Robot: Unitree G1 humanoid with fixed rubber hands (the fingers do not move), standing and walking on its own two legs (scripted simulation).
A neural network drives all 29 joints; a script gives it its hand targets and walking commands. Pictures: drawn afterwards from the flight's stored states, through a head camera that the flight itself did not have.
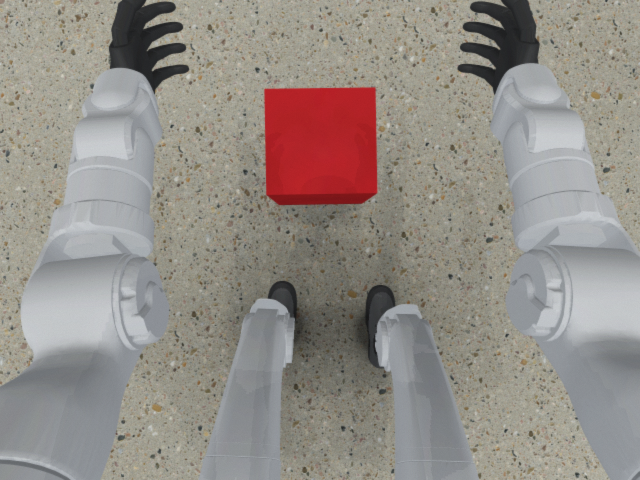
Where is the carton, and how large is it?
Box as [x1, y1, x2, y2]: [264, 87, 376, 204]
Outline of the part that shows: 375,87 264,89 266,194 278,204 361,203 376,193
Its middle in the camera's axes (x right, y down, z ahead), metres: +0.00 -0.18 +0.85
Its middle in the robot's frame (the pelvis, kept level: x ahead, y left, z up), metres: +0.53 +0.03 -0.53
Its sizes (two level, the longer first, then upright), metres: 0.210 0.200 0.250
